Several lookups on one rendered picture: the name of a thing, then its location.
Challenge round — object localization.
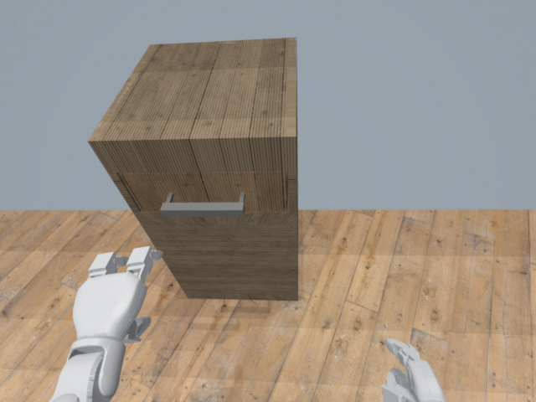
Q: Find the drawer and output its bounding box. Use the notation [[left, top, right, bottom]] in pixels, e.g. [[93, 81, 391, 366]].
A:
[[119, 171, 288, 211]]

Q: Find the robot left hand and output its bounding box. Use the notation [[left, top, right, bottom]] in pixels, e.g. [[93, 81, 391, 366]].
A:
[[73, 246, 163, 344]]

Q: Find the robot left forearm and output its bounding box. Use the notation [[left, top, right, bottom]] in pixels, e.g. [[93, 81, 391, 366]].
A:
[[49, 336, 126, 402]]

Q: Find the robot right hand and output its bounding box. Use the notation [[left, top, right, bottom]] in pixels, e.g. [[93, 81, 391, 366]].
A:
[[381, 338, 446, 402]]

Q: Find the cabinet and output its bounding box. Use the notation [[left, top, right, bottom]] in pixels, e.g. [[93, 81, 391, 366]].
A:
[[88, 38, 298, 301]]

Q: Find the handle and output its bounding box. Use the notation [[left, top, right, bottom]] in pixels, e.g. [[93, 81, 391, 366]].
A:
[[160, 192, 245, 217]]

